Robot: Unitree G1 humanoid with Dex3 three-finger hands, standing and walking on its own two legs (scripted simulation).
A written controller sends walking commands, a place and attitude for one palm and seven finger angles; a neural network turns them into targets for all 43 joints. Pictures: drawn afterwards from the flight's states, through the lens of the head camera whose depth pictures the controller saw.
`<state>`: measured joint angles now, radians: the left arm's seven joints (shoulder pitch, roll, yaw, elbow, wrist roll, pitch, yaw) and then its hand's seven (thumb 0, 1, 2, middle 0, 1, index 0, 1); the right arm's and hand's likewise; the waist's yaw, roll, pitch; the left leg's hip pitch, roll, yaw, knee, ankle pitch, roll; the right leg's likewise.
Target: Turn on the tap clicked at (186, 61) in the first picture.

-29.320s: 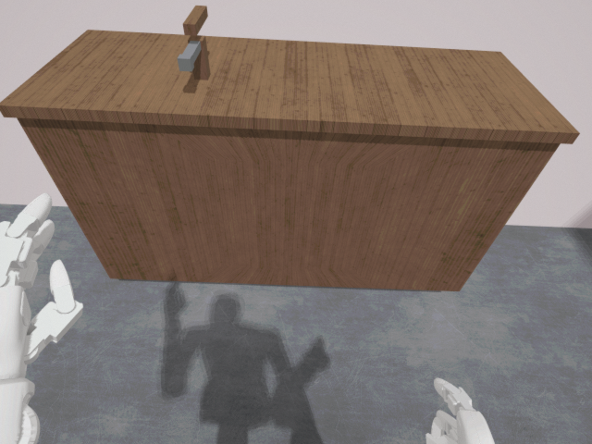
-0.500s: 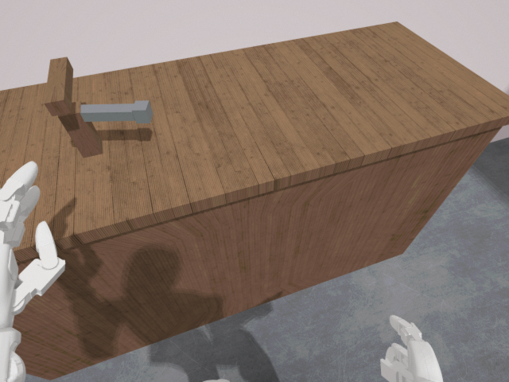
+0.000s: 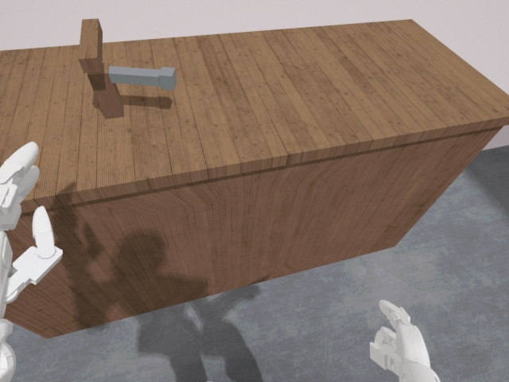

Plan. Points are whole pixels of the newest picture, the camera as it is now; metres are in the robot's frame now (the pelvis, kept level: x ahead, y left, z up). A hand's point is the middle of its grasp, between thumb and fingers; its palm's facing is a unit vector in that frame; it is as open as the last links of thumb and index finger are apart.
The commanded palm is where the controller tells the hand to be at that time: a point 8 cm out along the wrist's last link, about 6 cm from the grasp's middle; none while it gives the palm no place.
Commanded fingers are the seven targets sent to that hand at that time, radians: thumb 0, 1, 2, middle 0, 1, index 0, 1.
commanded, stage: step back with the hand held close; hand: left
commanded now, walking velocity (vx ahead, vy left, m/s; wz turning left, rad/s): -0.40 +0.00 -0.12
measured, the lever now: (168, 78) +0.59 +0.20 +0.14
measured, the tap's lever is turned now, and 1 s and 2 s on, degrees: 72 72 72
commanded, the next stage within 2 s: stop stepping back and stand still in 0.26 s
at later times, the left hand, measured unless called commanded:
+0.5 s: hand out of the picture +0.09 +0.18 +0.18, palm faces +0.28 -0.88 -0.39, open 7.5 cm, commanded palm +0.04 +0.23 +0.18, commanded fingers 0.00 0.90 0.90 -0.20 -0.30 -0.20 -0.30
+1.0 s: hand out of the picture +0.00 +0.20 +0.17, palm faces +0.40 -0.85 -0.33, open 7.5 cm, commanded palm -0.05 +0.24 +0.18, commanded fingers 0.00 0.90 0.90 -0.20 -0.30 -0.20 -0.30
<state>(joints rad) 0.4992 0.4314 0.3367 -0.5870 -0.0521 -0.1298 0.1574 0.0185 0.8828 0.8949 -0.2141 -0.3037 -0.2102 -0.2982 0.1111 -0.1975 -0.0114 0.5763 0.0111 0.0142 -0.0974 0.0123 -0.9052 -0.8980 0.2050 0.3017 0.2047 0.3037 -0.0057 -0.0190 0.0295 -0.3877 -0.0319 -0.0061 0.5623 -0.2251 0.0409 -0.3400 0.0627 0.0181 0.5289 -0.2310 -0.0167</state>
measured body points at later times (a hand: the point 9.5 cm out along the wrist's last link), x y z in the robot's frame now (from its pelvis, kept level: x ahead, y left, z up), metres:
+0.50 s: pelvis -0.14 -0.04 +0.01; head -0.13 -0.03 +0.46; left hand +0.07 +0.22 +0.20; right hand +0.01 -0.28 -0.08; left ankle -0.09 +0.07 -0.69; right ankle -0.20 -0.14 -0.73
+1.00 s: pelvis -0.22 -0.03 +0.01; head -0.22 -0.04 +0.46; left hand -0.03 +0.24 +0.19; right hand -0.07 -0.26 -0.09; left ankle -0.18 +0.09 -0.70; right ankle -0.22 -0.12 -0.73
